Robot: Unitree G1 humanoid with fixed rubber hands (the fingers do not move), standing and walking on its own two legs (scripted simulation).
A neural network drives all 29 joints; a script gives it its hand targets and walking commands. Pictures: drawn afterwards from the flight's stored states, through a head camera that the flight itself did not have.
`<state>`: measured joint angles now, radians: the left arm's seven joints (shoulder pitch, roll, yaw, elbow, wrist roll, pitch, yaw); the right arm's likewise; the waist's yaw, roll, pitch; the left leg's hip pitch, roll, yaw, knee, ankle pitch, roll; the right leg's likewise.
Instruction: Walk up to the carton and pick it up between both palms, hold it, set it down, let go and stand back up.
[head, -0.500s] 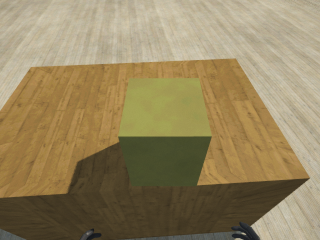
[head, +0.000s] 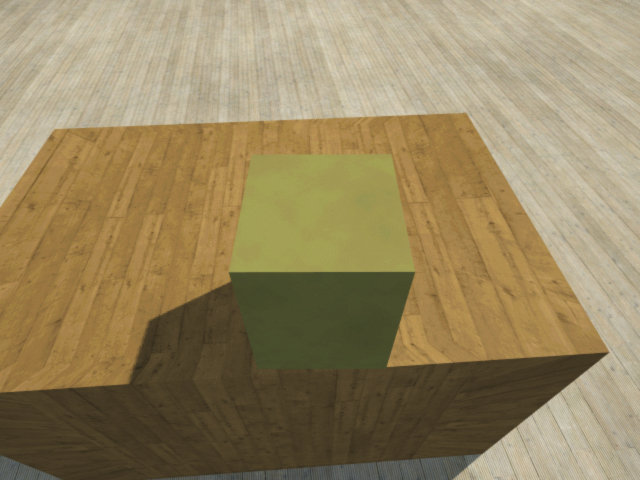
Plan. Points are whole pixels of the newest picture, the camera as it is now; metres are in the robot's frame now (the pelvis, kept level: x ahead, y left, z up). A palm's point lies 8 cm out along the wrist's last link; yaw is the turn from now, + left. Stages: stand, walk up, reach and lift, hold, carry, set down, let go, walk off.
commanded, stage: stand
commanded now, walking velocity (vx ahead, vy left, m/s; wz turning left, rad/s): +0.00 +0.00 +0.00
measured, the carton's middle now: (321, 266) +0.43 +0.01 +0.01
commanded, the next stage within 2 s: walk up in 0.96 s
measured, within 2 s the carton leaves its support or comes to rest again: neither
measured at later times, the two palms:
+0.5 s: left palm out of the picture +0.01 +0.22 -0.14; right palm out of the picture +0.00 -0.21 -0.13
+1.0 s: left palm out of the picture -0.03 +0.21 -0.14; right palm out of the picture -0.04 -0.19 -0.14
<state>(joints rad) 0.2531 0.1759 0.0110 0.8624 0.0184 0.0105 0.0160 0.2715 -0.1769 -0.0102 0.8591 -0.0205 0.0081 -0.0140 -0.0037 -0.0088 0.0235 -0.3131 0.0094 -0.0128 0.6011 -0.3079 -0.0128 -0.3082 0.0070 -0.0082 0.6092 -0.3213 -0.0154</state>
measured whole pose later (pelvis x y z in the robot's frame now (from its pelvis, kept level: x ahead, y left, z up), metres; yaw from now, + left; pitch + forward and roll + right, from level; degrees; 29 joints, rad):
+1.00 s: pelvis +0.00 +0.01 +0.01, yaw +0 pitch -2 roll +0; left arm 0.28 0.10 0.00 1.17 0.01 0.00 0.04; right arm 0.29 -0.10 -0.01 1.18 -0.01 0.00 -0.04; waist 0.00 -0.01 0.06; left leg -0.20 0.00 0.00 0.46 -0.24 0.00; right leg -0.20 0.00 0.00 0.47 -0.24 0.00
